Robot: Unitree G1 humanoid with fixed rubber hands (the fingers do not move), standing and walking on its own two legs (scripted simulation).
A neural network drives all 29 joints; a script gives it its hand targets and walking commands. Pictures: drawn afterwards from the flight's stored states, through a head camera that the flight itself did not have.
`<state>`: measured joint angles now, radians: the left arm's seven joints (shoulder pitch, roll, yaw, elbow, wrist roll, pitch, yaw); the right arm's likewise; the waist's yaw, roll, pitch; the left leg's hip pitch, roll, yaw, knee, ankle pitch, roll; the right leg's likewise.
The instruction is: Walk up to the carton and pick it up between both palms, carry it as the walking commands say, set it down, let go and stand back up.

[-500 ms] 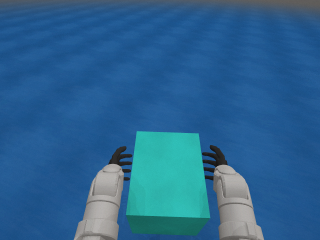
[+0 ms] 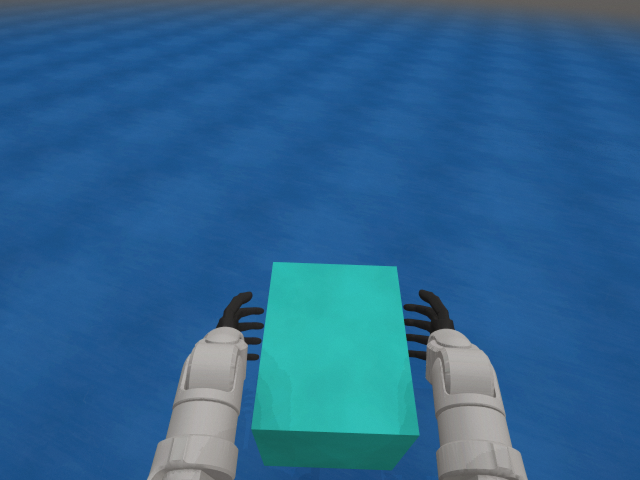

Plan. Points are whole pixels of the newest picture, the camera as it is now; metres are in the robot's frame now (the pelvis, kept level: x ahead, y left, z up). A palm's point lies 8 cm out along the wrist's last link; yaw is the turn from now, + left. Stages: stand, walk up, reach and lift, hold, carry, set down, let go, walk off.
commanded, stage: hold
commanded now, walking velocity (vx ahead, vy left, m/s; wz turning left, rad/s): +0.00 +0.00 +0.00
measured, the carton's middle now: (331, 364) +0.32 -0.01 -0.03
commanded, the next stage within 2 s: carry in 0.82 s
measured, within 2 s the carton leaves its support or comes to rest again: neither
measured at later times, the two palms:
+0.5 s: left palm (229, 342) +0.29 +0.13 +0.05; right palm (442, 345) +0.29 -0.15 +0.06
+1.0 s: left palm (225, 341) +0.29 +0.14 +0.05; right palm (431, 341) +0.30 -0.13 +0.06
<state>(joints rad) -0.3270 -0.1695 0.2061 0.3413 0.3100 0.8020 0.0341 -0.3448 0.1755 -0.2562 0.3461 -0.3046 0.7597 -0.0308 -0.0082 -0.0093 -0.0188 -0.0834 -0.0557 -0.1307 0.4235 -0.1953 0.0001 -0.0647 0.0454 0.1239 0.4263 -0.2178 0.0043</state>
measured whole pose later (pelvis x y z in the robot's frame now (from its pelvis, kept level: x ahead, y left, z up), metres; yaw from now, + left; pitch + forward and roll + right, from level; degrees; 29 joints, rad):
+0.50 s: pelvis +0.00 +0.00 +0.00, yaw +0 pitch -8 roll +0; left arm -0.31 -0.16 0.18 0.31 0.30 0.81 0.04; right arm -0.32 0.17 -0.23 0.31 -0.29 0.77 -0.02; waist -0.01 -0.01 -0.02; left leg -0.08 -0.05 -0.12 0.41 -0.19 0.00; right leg -0.07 0.04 0.12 0.42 -0.22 0.00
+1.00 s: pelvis -0.01 +0.00 -0.02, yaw +4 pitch +2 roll -1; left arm -0.32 -0.17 0.11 0.12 0.22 0.87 0.12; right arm -0.30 0.16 -0.17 0.09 -0.20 0.83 -0.13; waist -0.03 0.02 -0.09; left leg -0.43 -0.04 -0.09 0.69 -0.30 0.00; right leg -0.36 0.03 0.01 0.61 -0.28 0.00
